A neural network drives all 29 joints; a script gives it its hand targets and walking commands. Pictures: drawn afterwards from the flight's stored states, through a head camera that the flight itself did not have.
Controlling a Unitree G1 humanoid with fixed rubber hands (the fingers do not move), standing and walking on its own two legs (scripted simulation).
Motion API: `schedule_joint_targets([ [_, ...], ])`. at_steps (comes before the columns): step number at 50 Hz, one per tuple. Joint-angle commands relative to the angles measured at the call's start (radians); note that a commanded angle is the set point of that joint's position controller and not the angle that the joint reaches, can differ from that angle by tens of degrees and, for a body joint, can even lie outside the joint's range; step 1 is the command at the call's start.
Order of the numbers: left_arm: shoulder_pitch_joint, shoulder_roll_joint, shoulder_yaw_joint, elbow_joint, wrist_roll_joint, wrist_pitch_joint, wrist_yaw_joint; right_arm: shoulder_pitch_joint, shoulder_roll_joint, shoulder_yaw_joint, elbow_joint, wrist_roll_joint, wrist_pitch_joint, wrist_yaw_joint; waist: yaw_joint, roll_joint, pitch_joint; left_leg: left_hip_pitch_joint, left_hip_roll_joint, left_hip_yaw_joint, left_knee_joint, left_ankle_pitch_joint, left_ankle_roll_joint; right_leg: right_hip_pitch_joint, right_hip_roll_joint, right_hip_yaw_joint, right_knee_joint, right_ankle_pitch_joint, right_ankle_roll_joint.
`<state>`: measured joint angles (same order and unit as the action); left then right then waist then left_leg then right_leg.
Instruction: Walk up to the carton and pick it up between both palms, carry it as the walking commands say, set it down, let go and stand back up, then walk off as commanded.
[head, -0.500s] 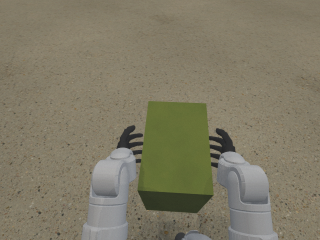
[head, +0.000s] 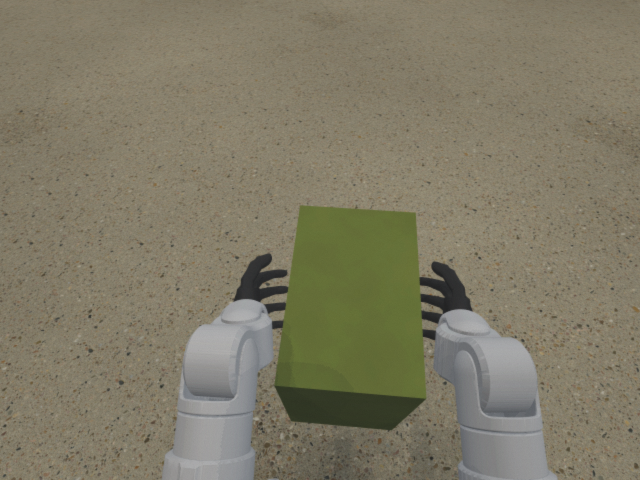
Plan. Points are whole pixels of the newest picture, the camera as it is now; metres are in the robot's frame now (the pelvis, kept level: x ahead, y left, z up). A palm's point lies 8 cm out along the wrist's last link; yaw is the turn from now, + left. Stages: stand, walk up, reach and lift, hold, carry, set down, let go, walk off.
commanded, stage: carry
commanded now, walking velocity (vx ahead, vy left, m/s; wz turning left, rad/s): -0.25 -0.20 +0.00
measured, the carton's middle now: (348, 324) +0.33 -0.01 +0.01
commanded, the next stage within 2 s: none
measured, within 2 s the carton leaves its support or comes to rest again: neither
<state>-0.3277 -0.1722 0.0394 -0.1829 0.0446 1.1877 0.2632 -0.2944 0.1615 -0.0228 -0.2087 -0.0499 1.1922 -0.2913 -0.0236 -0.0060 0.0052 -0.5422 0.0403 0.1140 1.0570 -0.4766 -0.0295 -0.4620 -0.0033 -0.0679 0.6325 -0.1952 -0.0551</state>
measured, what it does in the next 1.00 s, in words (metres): walks backwards: left foot, then right foot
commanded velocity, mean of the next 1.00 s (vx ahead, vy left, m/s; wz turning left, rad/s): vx -0.25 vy -0.20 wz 0.00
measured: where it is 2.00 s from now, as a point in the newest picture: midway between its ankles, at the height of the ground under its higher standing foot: outside the picture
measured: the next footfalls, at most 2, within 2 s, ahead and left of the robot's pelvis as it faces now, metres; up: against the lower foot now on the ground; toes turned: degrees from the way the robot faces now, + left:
left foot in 0.08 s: -0.02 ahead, +0.07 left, +0.00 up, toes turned +8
right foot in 0.40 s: -0.15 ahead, -0.27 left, +0.00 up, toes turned -4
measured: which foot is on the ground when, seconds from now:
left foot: up 0.00-0.06, down 0.08-0.42, up 0.44-0.64, down 0.66-0.96, up 0.98-1.00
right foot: down 0.00-0.08, up 0.10-0.38, down 0.40-0.68, up 0.70-0.92, down 0.94-1.00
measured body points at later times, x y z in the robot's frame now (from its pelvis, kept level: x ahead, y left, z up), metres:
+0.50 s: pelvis -0.24 -0.14 +0.00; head -0.22 -0.15 +0.45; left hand +0.08 -0.03 +0.08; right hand +0.08 -0.26 +0.07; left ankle -0.14 +0.02 -0.68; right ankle -0.19 -0.26 -0.72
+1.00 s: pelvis -0.48 -0.29 -0.01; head -0.47 -0.29 +0.44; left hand -0.17 -0.15 +0.08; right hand -0.16 -0.39 +0.08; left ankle -0.34 -0.11 -0.70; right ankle -0.41 -0.41 -0.72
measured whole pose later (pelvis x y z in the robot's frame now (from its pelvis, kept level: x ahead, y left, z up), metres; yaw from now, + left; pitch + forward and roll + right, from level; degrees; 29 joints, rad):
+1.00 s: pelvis -0.48 -0.29 -0.01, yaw -1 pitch +1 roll -1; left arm -0.34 -0.18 0.06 -0.17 0.04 1.19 0.27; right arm -0.35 0.18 -0.04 -0.16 -0.11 1.20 -0.26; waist 0.06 0.02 -0.02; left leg -0.60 0.17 0.03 0.76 -0.32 -0.07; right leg -0.45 -0.02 -0.06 0.70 -0.25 0.00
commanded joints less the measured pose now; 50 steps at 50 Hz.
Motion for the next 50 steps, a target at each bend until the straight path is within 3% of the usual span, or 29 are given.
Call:
schedule_joint_targets([
  [1, -0.309, -1.046, -0.392, -0.176, -0.239, -0.066, -0.163, -0.485, 1.056, 0.476, -0.204, 0.327, -0.061, 0.186, 0.047, -0.143, -0.537, 0.188, -0.018, -0.006, -0.258, -0.031, 0.028, 0.35, -0.262, 0.226, -0.22, 0.32, -0.105],
  [3, -0.226, -1.035, -0.382, -0.103, -0.218, -0.057, -0.156, -0.419, 1.059, 0.486, -0.171, 0.325, -0.048, 0.198, 0.024, -0.154, -0.537, 0.318, 0.057, -0.068, -0.583, 0.208, 0.035, 0.318, -0.231, 0.202, -0.117, 0.446, -0.062],
  [4, -0.209, -1.017, -0.374, -0.091, -0.201, -0.055, -0.152, -0.423, 1.044, 0.469, -0.141, 0.318, -0.047, 0.201, 0.018, -0.024, -0.467, 0.416, 0.229, -0.295, -0.709, 0.201, 0.074, 0.15, -0.17, 0.155, -0.033, 0.202, 0.011],
  [5, -0.202, -1.025, -0.361, -0.066, -0.183, -0.04, -0.148, -0.48, 1.034, 0.485, -0.159, 0.324, -0.039, 0.219, 0.032, 0.265, -0.411, 0.537, 0.49, -0.531, -0.703, 0.712, 0.182, -0.104, -0.042, 0.049, 0.131, -0.207, 0.083],
  [6, -0.314, -1.031, -0.421, -0.135, -0.222, -0.042, -0.158, -0.376, 1.049, 0.436, -0.086, 0.29, -0.037, 0.228, 0.016, 0.307, -0.355, 0.449, 0.561, -0.572, -0.72, 0.791, 0.26, -0.208, -0.014, 0.089, 0.382, -0.368, 0.084],
  [9, -0.464, -1.111, -0.498, -0.232, -0.29, -0.078, -0.149, -0.519, 1.105, 0.434, -0.246, 0.329, -0.077, 0.234, 0.011, 0.06, -0.317, 0.396, 0.38, -0.305, -0.664, 0.804, 0.177, -0.201, 0.007, 0.176, 0.648, -0.23, 0.09],
  [10, -0.424, -1.108, -0.511, -0.235, -0.291, -0.072, -0.15, -0.446, 1.082, 0.407, -0.235, 0.308, -0.078, 0.231, 0.016, 0.123, -0.376, 0.418, 0.313, -0.156, -0.606, 0.848, 0.156, -0.18, -0.008, 0.131, 0.632, -0.188, 0.089],
  [12, -0.391, -1.077, -0.517, -0.203, -0.307, -0.068, -0.154, -0.359, 1.045, 0.374, -0.164, 0.26, -0.08, 0.214, 0.015, 0.139, -0.449, 0.49, 0.299, -0.179, -0.575, 1.002, 0.144, -0.124, 0.0, 0.083, 0.513, -0.233, 0.095],
  [13, -0.459, -1.083, -0.555, -0.271, -0.33, -0.073, -0.159, -0.429, 1.034, 0.372, -0.22, 0.268, -0.089, 0.212, 0.016, 0.264, -0.423, 0.463, 0.255, -0.079, -0.536, 0.984, 0.129, -0.075, -0.002, 0.035, 0.411, -0.262, 0.1],
  [18, -0.415, -1.074, -0.519, -0.133, -0.338, -0.026, -0.171, -0.305, 0.998, 0.314, -0.078, 0.158, -0.053, 0.186, 0.009, 0.225, -0.419, 0.379, 0.281, -0.176, -0.623, 0.504, 0.09, 0.066, 0.025, -0.038, 0.02, -0.287, 0.083],
  [19, -0.379, -1.035, -0.515, -0.153, -0.34, -0.013, -0.179, -0.201, 0.989, 0.289, -0.007, 0.137, -0.042, 0.183, 0.021, 0.327, -0.435, 0.398, 0.27, -0.104, -0.517, 0.531, 0.055, 0.118, -0.029, 0.0, -0.178, -0.196, 0.058],
  [20, -0.379, -1.062, -0.498, -0.1, -0.331, -0.011, -0.183, -0.234, 0.998, 0.306, -0.013, 0.132, -0.044, 0.181, 0.017, 0.144, -0.416, 0.244, 0.243, -0.12, -0.506, 0.423, 0.02, 0.2, -0.057, 0.036, -0.241, -0.14, 0.064],
  [21, -0.372, -1.08, -0.473, -0.072, -0.321, -0.018, -0.19, -0.328, 1.016, 0.339, -0.093, 0.158, -0.058, 0.179, 0.016, -0.156, -0.42, 0.069, 0.15, -0.037, -0.369, 0.237, -0.033, 0.302, -0.227, 0.234, -0.292, -0.066, 0.017],
  [22, -0.359, -1.093, -0.448, -0.054, -0.306, -0.028, -0.197, -0.387, 1.042, 0.372, -0.091, 0.18, -0.052, 0.181, 0.039, -0.428, -0.403, -0.068, -0.013, 0.05, -0.026, -0.155, -0.052, 0.212, -0.419, 0.439, -0.34, 0.189, -0.139],
  [23, -0.406, -1.098, -0.433, -0.14, -0.305, -0.057, -0.203, -0.465, 1.105, 0.446, -0.156, 0.237, -0.066, 0.194, 0.037, -0.417, -0.376, -0.03, -0.004, -0.04, 0.148, -0.173, -0.011, 0.162, -0.343, 0.318, -0.269, 0.362, -0.18],
  [24, -0.381, -1.107, -0.411, -0.104, -0.289, -0.052, -0.201, -0.498, 1.122, 0.462, -0.145, 0.261, -0.067, 0.193, 0.043, -0.257, -0.362, -0.043, -0.004, -0.047, 0.201, -0.12, 0.003, 0.182, -0.28, 0.244, -0.233, 0.361, -0.141],
  [27, -0.363, -1.099, -0.422, -0.18, -0.272, -0.075, -0.182, -0.499, 1.13, 0.494, -0.198, 0.321, -0.079, 0.199, 0.045, -0.098, -0.443, -0.013, 0.02, -0.036, 0.146, -0.003, 0.001, 0.295, -0.234, 0.138, -0.145, 0.415, -0.112],
  [31, -0.301, -1.073, -0.375, -0.154, -0.225, -0.093, -0.153, -0.578, 1.095, 0.532, -0.283, 0.38, -0.076, 0.2, 0.043, -0.242, -0.537, 0.144, 0.025, -0.018, -0.264, 0.003, 0.021, 0.375, -0.255, 0.195, -0.129, 0.479, -0.107],
  [32, -0.257, -1.047, -0.367, -0.149, -0.209, -0.079, -0.145, -0.502, 1.08, 0.504, -0.219, 0.358, -0.051, 0.203, 0.029, -0.153, -0.532, 0.239, 0.035, -0.04, -0.484, 0.127, 0.027, 0.344, -0.241, 0.174, -0.109, 0.402, -0.073],
  [33, -0.209, -1.032, -0.386, -0.14, -0.2, -0.068, -0.147, -0.449, 1.053, 0.498, -0.214, 0.341, -0.048, 0.218, 0.022, -0.019, -0.553, 0.39, 0.124, -0.161, -0.636, 0.168, 0.055, 0.221, -0.202, 0.166, -0.065, 0.191, -0.031],
  [34, -0.198, -1.056, -0.382, -0.116, -0.206, -0.064, -0.147, -0.461, 1.047, 0.488, -0.226, 0.337, -0.05, 0.223, 0.024, 0.097, -0.504, 0.5, 0.38, -0.453, -0.739, 0.32, 0.128, -0.006, -0.116, 0.123, 0.064, -0.038, 0.038],
  [35, -0.258, -1.031, -0.396, -0.156, -0.22, -0.057, -0.152, -0.38, 1.042, 0.453, -0.154, 0.305, -0.049, 0.229, 0.015, 0.334, -0.432, 0.491, 0.567, -0.65, -0.703, 0.734, 0.278, -0.214, 0.005, 0.085, 0.333, -0.388, 0.084],
  [36, -0.307, -1.053, -0.442, -0.171, -0.228, -0.056, -0.152, -0.372, 1.075, 0.457, -0.158, 0.304, -0.05, 0.234, 0.013, 0.232, -0.386, 0.407, 0.516, -0.577, -0.694, 0.754, 0.258, -0.191, -0.027, 0.19, 0.508, -0.361, 0.088],
  [38, -0.351, -1.058, -0.457, -0.214, -0.259, -0.065, -0.16, -0.421, 1.085, 0.462, -0.206, 0.32, -0.056, 0.239, 0.019, 0.089, -0.359, 0.28, 0.403, -0.362, -0.712, 0.347, 0.197, -0.179, -0.034, 0.187, 0.694, -0.208, 0.093],
  [40, -0.403, -1.062, -0.499, -0.258, -0.3, -0.06, -0.16, -0.415, 1.078, 0.42, -0.187, 0.291, -0.057, 0.222, 0.025, 0.172, -0.337, 0.241, 0.265, -0.116, -0.636, 0.442, 0.115, -0.091, -0.04, 0.098, 0.514, -0.146, 0.092],
  [46, -0.316, -1.038, -0.479, -0.106, -0.324, -0.015, -0.186, -0.294, 0.99, 0.347, -0.1, 0.167, -0.038, 0.173, 0.014, 0.225, -0.389, 0.31, 0.265, -0.164, -0.577, 0.401, 0.068, 0.122, 0.015, -0.035, -0.117, -0.237, 0.073],
  [47, -0.365, -1.047, -0.488, -0.104, -0.322, -0.002, -0.187, -0.271, 0.998, 0.338, -0.061, 0.157, -0.027, 0.18, 0.014, 0.129, -0.334, 0.195, 0.206, -0.106, -0.533, 0.233, 0.023, 0.153, -0.018, -0.003, -0.207, -0.19, 0.058],
  [49, -0.412, -1.082, -0.467, -0.091, -0.321, -0.01, -0.201, -0.372, 1.019, 0.353, -0.062, 0.179, -0.031, 0.193, 0.042, -0.322, -0.306, -0.039, -0.023, 0.062, -0.038, -0.123, -0.049, 0.055, -0.406, 0.503, -0.421, -0.186, -0.129],
  [50, -0.432, -1.073, -0.44, -0.128, -0.315, -0.019, -0.203, -0.403, 1.065, 0.382, -0.065, 0.214, -0.033, 0.191, 0.048, -0.3, -0.306, 0.004, -0.041, -0.028, 0.184, -0.189, -0.011, -0.043, -0.37, 0.44, -0.422, -0.24, -0.162],
])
